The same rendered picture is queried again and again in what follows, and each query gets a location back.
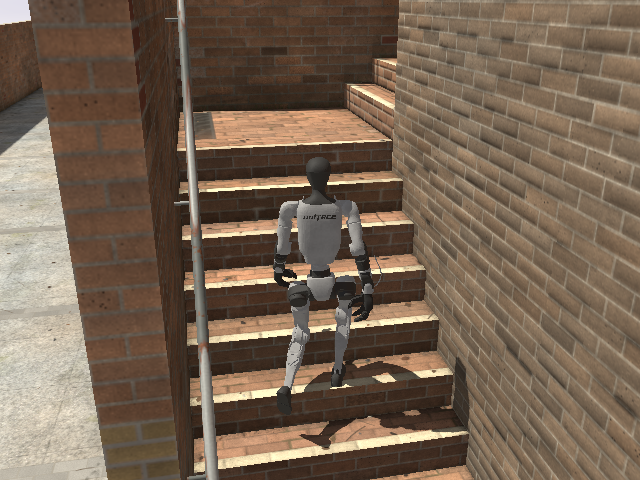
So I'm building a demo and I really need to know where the left robot shin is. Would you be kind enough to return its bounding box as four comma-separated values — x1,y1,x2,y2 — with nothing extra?
284,326,305,391

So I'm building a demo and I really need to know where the robot left upper arm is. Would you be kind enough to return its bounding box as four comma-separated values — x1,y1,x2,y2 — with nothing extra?
276,201,298,255

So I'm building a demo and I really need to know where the left robot thigh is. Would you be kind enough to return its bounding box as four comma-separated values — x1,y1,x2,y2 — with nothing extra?
288,281,310,344

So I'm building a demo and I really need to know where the right robot hand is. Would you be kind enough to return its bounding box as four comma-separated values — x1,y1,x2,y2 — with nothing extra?
348,292,373,322

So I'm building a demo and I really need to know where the left robot hand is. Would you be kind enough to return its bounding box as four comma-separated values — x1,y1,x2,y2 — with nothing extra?
274,268,297,288

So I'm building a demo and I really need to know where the robot right upper arm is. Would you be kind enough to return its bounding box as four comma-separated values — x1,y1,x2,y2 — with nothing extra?
339,200,365,256

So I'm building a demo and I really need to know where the left robot forearm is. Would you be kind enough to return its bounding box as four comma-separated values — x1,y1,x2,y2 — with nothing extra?
273,240,288,273

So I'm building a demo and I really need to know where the right robot forearm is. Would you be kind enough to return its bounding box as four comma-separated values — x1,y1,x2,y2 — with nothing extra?
355,241,374,294

